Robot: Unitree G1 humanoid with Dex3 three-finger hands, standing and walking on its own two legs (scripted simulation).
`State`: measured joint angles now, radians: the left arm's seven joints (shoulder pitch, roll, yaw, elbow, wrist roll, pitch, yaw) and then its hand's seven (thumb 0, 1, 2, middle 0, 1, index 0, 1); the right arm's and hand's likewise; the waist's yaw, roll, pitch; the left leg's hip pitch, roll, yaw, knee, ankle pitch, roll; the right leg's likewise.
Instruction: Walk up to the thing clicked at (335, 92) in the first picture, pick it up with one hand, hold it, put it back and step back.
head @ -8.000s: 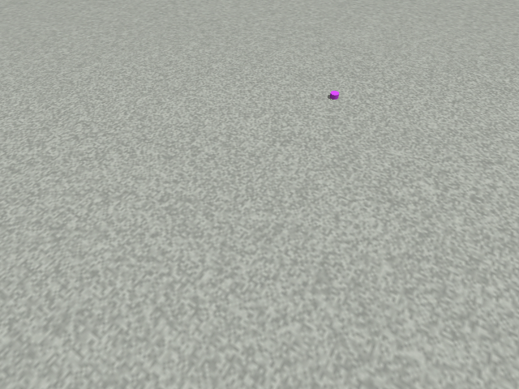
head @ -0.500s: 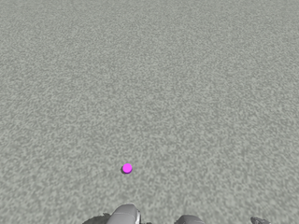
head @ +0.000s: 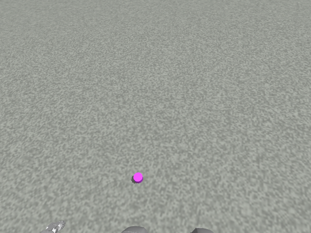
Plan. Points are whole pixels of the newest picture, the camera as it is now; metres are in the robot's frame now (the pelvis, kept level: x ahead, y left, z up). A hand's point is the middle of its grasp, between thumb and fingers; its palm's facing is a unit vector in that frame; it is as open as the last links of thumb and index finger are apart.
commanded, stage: walk up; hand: left
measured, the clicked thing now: (138, 177) +0.50 +0.20 -0.74
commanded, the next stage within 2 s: none
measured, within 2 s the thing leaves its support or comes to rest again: neither
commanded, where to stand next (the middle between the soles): +0.11 -0.01 m, yaw -4 degrees
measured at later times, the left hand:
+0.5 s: hand (76, 224) +0.15 +0.27 -0.14, palm faces -0.05 -0.91 -0.41, open 7.4 cm
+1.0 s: hand out of the picture +0.05 +0.31 -0.16, palm faces -0.11 -0.92 -0.38, open 7.4 cm
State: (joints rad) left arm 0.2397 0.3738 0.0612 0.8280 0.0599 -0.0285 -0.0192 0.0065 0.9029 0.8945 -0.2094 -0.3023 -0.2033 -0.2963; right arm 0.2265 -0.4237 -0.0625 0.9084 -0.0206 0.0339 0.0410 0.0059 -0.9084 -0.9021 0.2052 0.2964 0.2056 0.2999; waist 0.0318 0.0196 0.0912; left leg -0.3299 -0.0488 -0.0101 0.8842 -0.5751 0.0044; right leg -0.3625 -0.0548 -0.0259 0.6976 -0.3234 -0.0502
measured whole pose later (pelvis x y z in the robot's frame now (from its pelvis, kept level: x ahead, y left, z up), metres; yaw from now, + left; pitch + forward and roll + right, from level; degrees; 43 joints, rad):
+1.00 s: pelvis -0.04 +0.03 +0.00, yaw -4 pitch -2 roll -1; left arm 0.17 0.43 0.05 0.97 0.02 0.03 0.00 0.01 0.91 0.90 -0.20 -0.30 -0.20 -0.30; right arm 0.21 -0.40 -0.05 0.91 -0.04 -0.02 -0.01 0.01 -0.90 -0.90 0.21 0.30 0.21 0.30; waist 0.00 -0.04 0.14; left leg -0.32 0.03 0.07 0.68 -0.32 0.04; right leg -0.23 0.02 0.06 0.64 -0.42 -0.01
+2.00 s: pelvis -0.02 +0.01 +0.02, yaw -6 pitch -3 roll +0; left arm 0.08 0.36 0.01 1.10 0.01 -0.02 0.00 0.01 0.91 0.89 -0.21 -0.30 -0.20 -0.30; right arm 0.09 -0.35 -0.02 1.10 -0.01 -0.02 0.01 0.01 -0.91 -0.90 0.21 0.30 0.21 0.30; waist -0.01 -0.01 0.06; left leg -0.15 0.02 0.05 0.42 -0.22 0.01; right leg -0.08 0.02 0.06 0.40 -0.27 0.00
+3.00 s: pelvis -0.03 +0.01 +0.02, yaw -2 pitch -3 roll -1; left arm 0.11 0.36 0.03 1.11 0.01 0.00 -0.02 0.01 0.91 0.89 -0.21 -0.30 -0.20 -0.30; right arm 0.06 -0.35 0.00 1.11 -0.01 0.00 0.03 0.01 -0.91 -0.90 0.21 0.30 0.21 0.30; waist 0.02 0.01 0.09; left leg -0.25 0.00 -0.03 0.44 -0.15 0.00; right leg -0.13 -0.03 -0.02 0.43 -0.24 0.03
